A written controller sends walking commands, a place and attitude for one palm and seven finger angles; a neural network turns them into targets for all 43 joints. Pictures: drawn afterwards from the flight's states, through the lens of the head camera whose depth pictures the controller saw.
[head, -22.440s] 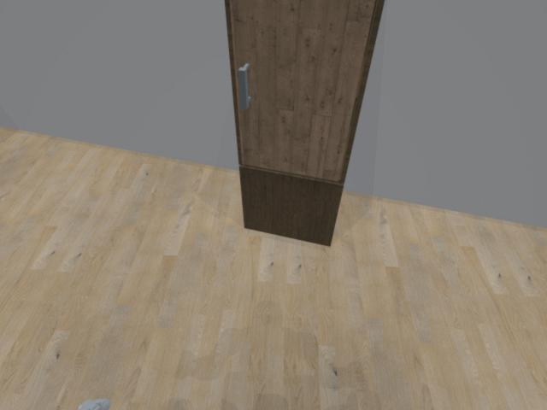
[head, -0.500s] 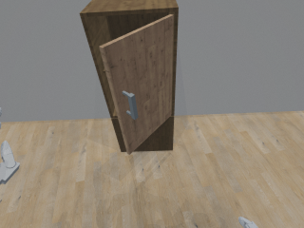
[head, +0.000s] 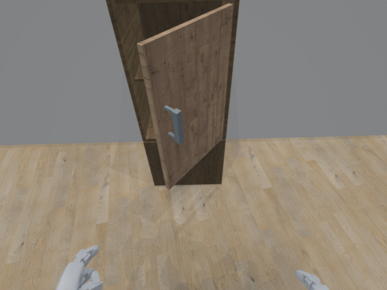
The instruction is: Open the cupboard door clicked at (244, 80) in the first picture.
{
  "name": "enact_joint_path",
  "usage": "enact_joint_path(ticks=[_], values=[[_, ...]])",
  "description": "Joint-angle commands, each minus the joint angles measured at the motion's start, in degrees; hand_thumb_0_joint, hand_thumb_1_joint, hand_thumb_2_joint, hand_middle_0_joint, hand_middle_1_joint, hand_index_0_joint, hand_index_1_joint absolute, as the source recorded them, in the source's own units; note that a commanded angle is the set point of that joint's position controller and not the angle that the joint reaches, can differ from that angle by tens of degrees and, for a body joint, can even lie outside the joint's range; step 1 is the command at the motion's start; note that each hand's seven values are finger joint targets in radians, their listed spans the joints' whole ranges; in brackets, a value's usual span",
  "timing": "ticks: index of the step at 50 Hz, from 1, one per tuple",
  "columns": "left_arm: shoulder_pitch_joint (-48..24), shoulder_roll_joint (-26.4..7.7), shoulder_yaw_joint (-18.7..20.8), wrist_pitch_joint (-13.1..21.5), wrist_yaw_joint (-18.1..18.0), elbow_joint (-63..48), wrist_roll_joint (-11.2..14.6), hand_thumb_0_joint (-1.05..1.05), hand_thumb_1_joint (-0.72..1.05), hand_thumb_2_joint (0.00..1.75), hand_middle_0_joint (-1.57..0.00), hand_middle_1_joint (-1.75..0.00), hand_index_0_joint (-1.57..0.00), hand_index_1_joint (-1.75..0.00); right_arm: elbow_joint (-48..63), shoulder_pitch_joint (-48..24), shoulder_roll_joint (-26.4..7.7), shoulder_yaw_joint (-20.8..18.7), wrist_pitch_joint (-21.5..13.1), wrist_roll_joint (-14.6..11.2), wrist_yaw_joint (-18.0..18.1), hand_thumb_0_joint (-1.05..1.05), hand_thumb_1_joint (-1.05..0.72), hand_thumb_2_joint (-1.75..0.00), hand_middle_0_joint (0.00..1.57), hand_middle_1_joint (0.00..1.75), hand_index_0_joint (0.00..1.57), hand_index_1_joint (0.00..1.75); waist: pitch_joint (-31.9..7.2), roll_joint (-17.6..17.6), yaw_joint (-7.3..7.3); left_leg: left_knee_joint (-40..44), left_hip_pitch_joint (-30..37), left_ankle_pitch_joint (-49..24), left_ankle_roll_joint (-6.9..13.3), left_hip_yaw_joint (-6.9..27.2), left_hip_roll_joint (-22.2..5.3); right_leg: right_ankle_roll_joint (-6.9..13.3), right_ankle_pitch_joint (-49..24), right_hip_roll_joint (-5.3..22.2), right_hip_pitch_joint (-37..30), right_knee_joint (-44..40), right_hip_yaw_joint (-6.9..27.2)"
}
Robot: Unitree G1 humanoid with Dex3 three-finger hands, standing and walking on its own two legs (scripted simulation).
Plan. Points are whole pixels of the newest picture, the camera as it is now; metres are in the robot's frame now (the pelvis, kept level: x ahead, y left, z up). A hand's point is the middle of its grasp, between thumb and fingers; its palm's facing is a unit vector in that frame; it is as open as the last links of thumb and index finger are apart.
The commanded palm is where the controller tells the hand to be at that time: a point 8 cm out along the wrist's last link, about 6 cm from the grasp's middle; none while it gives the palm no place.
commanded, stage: let the arm hang, fingers relaxed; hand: left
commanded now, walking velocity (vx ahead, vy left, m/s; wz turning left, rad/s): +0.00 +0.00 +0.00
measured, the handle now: (173, 124) +0.58 +0.09 +0.00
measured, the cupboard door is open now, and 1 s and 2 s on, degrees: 50 50 50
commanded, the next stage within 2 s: look to check the result in 0.90 s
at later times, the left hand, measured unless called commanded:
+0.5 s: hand out of the picture -0.05 +0.24 -0.15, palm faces +0.01 -0.97 -0.25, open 7.4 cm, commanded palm none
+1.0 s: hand out of the picture -0.02 +0.18 -0.16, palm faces +0.00 -0.99 -0.17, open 7.4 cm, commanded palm none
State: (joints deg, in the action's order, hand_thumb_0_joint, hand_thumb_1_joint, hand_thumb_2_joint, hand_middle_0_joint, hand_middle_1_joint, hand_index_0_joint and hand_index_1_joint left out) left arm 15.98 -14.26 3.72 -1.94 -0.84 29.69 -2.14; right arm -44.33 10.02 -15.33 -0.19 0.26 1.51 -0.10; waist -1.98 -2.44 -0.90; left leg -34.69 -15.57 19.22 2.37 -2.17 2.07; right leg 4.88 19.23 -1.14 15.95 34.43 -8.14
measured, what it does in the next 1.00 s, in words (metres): stands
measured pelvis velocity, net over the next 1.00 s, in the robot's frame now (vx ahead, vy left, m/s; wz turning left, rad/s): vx -0.01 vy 0.03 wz -0.03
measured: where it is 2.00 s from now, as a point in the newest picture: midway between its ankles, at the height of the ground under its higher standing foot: outside the picture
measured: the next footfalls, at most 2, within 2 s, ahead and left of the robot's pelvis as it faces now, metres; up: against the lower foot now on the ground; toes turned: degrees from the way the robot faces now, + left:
none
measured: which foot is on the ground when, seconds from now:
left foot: down 0.00-1.00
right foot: down 0.00-1.00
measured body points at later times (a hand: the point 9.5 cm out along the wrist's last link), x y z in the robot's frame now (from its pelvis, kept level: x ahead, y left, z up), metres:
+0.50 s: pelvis -0.02 +0.04 +0.02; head -0.01 +0.03 +0.47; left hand -0.05 +0.29 -0.13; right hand -0.04 -0.18 -0.15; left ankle -0.01 +0.09 -0.73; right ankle +0.00 -0.06 -0.73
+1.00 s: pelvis -0.01 +0.03 +0.02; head +0.00 +0.02 +0.47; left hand -0.02 +0.23 -0.15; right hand -0.05 -0.18 -0.15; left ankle -0.01 +0.09 -0.73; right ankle +0.00 -0.06 -0.73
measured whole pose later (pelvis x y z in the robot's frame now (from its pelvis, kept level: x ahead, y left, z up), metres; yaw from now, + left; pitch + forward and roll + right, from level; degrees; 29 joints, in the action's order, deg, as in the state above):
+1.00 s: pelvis -0.01 +0.03 +0.02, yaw -2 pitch -1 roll +0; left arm 16.7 -6.1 0.0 0.5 -2.3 67.4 -0.6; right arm -67.2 19.0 -6.9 1.1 -0.5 1.1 2.7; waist 1.8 -0.7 -0.7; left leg -20.9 -7.6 12.3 4.4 -4.1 3.5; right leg 2.5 12.0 -0.6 9.4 22.6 -5.7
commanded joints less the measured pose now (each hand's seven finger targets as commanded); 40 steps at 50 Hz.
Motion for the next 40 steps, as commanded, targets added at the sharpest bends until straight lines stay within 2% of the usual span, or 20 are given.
enact_joint_path(ticks=[1, 2, 4, 6, 7, 9, 13, 17, 20, 24, 29, 31, 34, 40], values=[[-0.96, -5.36, -0.87, 1.63, -0.35, 4.48, 1.03, 0.00, 0.90, 0.90, -0.20, -0.30, -0.20, -0.30, 0.79, 1.25, -5.04, -0.56, -0.62, 0.46, 0.60, 0.00, -0.90, -0.90, 0.20, 0.30, 0.20, 0.30, 1.61, 2.29, 0.93, 9.67, 2.37, -24.69, 1.52, 10.58, -8.59, -2.43, -17.35, 8.41, -3.24, -7.25, 10.19], [-0.90, -5.09, -1.16, 1.51, -0.57, 7.52, 1.17, 0.00, 0.90, 0.90, -0.20, -0.30, -0.20, -0.30, -0.63, 1.14, -5.20, -0.22, -0.75, 0.52, 0.86, 0.00, -0.90, -0.90, 0.20, 0.30, 0.20, 0.30, 1.57, -2.98, 1.39, 11.31, 1.47, -27.12, 2.50, 12.31, -9.91, -3.12, -12.81, 6.90, -5.49, -7.56, 9.32], [-0.16, -5.12, -1.49, 1.66, -0.63, 13.58, 1.42, 0.00, 0.90, 0.90, -0.20, -0.30, -0.20, -0.30, -3.44, 1.04, -4.17, 0.35, -0.79, 0.13, 1.40, 0.00, -0.90, -0.90, 0.20, 0.30, 0.20, 0.30, 1.36, -8.45, 2.09, 14.16, 0.39, -23.67, 2.46, 11.40, -9.61, -3.12, -10.12, 6.20, -9.45, -9.81, 9.18], [1.22, -4.33, -1.80, 1.98, -0.56, 19.03, 1.65, 0.00, 0.90, 0.90, -0.20, -0.30, -0.20, -0.30, -6.15, 2.62, -2.78, 0.68, -0.81, -0.21, 1.89, 0.00, -0.90, -0.90, 0.20, 0.30, 0.20, 0.30, -0.30, -9.26, 1.93, 15.05, 1.44, -18.22, 1.60, 10.26, -8.45, -2.35, -11.21, 6.69, -11.72, -11.91, 9.63], [1.87, -2.45, -1.02, 1.99, -0.71, 20.44, 1.50, 0.00, 0.90, 0.90, -0.20, -0.30, -0.20, -0.30, -7.11, 3.79, -1.95, 0.33, -0.75, 0.02, 2.15, 0.00, -0.90, -0.90, 0.20, 0.30, 0.20, 0.30, -1.02, -12.12, 1.80, 15.76, 1.94, -16.29, 1.50, 10.01, -8.31, -2.01, -11.08, 6.81, -12.20, -12.64, 8.82], [1.56, -2.77, -1.62, 2.08, -0.62, 23.80, 1.54, 0.00, 0.90, 0.90, -0.20, -0.30, -0.20, -0.30, -9.12, 5.21, -1.24, 0.15, -0.52, -0.30, 2.33, 0.00, -0.90, -0.90, 0.20, 0.30, 0.20, 0.30, -0.95, -8.58, 1.40, 16.49, 2.68, -13.54, 1.56, 10.20, -8.52, -1.91, -10.94, 6.80, -12.31, -13.89, 8.45], [0.96, -1.68, -2.14, 2.01, -0.49, 28.74, 1.50, 0.00, 0.90, 0.90, -0.20, -0.30, -0.20, -0.30, -12.41, 7.69, -1.36, -0.10, -0.50, -0.43, 2.53, 0.00, -0.90, -0.90, 0.20, 0.30, 0.20, 0.30, 4.86, 0.43, 1.05, 20.51, 0.05, -6.80, 1.57, 12.27, -9.49, -1.73, -8.34, 6.50, -10.28, -14.35, 7.99], [2.10, -0.92, -2.72, 1.91, -0.62, 32.55, 1.52, 0.00, 0.90, 0.90, -0.20, -0.30, -0.20, -0.30, -15.54, 9.44, -1.70, 0.00, -0.75, -0.38, 2.78, 0.00, -0.90, -0.90, 0.20, 0.30, 0.20, 0.30, 6.73, 2.59, 0.94, 22.78, 0.79, -4.36, 1.38, 12.99, -10.11, -1.97, -7.49, 6.60, -8.30, -14.12, 8.39], [3.07, -0.75, -2.87, 1.97, -0.78, 34.37, 1.53, 0.00, 0.90, 0.90, -0.20, -0.30, -0.20, -0.30, -17.23, 9.95, -1.29, 0.06, -0.92, -0.42, 2.80, 0.00, -0.90, -0.90, 0.20, 0.30, 0.20, 0.30, 6.52, 3.45, 1.10, 22.91, 1.80, -4.70, 1.38, 12.37, -9.83, -2.07, -7.75, 6.87, -7.92, -14.17, 8.72], [3.87, -0.32, -2.99, 1.81, -1.04, 35.79, 1.55, 0.00, 0.90, 0.90, -0.20, -0.30, -0.20, -0.30, -19.01, 10.75, -0.37, 0.14, -0.88, -0.45, 2.89, 0.00, -0.90, -0.90, 0.20, 0.30, 0.20, 0.30, 7.00, 1.39, 1.04, 23.85, 2.08, -2.64, 0.98, 12.56, -9.82, -2.22, -6.89, 6.67, -6.65, -13.53, 8.94], [4.45, 0.54, -3.01, 1.93, -1.25, 36.54, 1.43, 0.00, 0.90, 0.90, -0.20, -0.30, -0.20, -0.30, -20.22, 11.67, 0.99, 0.08, -1.04, -0.45, 2.88, 0.00, -0.90, -0.90, 0.20, 0.30, 0.20, 0.30, 8.10, 2.91, 1.06, 23.75, 1.52, -2.95, 1.02, 11.54, -9.50, -2.31, -7.89, 6.80, -5.99, -13.52, 9.31], [4.48, 0.93, -3.11, 1.98, -1.30, 36.70, 1.48, 0.00, 0.90, 0.90, -0.20, -0.30, -0.20, -0.30, -20.65, 12.08, 1.48, 0.18, -1.05, -0.39, 2.87, 0.00, -0.90, -0.90, 0.20, 0.30, 0.20, 0.30, 8.89, 2.24, 0.99, 23.65, 1.05, -2.65, 0.94, 10.97, -9.14, -2.34, -7.82, 6.81, -5.67, -13.72, 9.63], [4.56, 1.28, -3.03, 2.22, -1.42, 36.63, 1.46, 0.00, 0.90, 0.90, -0.20, -0.30, -0.20, -0.30, -21.04, 12.60, 2.46, 0.21, -1.22, -0.51, 2.81, 0.00, -0.90, -0.90, 0.20, 0.30, 0.20, 0.30, 8.82, 3.10, 0.87, 22.65, 0.97, -3.69, 1.18, 10.10, -8.63, -2.22, -8.20, 7.05, -5.78, -14.18, 10.09], [4.70, 2.10, -2.99, 2.66, -1.59, 36.73, 1.66, 0.00, 0.90, 0.90, -0.20, -0.30, -0.20, -0.30, -21.65, 13.26, 3.73, 0.39, -1.56, -0.54, 2.94, 0.00, -0.90, -0.90, 0.20, 0.30, 0.20, 0.30, 7.50, 1.85, 0.72, 20.32, 2.72, -9.67, 1.25, 8.34, -7.90, -1.85, -10.27, 7.38, -6.52, -14.86, 10.58]])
